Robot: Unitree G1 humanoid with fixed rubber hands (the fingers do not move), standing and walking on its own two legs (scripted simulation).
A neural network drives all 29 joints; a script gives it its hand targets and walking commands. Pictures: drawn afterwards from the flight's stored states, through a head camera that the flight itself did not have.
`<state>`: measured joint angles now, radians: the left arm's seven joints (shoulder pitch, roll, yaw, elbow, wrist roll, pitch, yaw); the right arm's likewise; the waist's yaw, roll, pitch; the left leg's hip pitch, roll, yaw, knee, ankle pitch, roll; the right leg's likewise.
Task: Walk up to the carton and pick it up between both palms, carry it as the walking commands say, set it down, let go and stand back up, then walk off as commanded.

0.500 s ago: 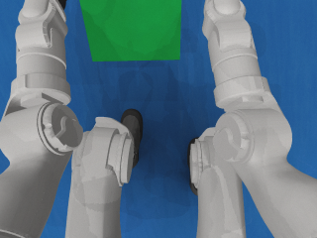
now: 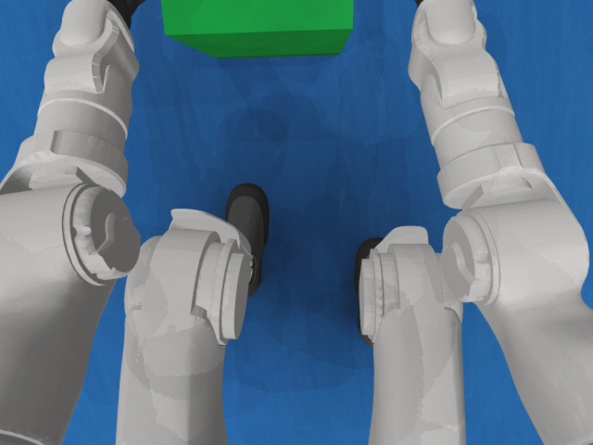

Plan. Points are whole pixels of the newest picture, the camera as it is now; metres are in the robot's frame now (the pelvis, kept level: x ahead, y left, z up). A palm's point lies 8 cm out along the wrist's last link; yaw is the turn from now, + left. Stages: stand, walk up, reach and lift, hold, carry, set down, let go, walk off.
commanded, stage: set down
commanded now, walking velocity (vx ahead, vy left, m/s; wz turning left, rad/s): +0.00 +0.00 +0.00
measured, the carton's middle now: out of the picture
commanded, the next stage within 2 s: let go in 1.68 s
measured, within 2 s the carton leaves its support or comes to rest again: neither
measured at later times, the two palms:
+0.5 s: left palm out of the picture +0.50 +0.28 -0.15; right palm out of the picture +0.56 -0.06 -0.15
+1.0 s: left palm out of the picture +0.50 +0.29 +0.00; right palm out of the picture +0.57 -0.07 +0.00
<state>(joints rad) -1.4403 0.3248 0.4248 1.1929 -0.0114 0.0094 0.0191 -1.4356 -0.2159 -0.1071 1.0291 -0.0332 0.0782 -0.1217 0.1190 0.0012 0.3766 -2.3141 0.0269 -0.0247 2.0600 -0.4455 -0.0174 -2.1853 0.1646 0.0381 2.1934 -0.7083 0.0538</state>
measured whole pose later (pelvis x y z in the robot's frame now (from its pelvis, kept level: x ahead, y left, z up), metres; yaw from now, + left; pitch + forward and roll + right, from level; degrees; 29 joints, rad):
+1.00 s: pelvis +0.01 +0.01 +0.12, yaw +1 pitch +46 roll -3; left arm -1.19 0.28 0.36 0.86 -0.03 0.16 0.05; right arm -1.29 -0.25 -0.17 0.90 0.02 0.20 -0.12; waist 0.11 -0.03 0.03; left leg -2.09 -0.01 -0.05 1.66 -0.38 -0.01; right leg -1.95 0.10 0.03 1.76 -0.62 0.04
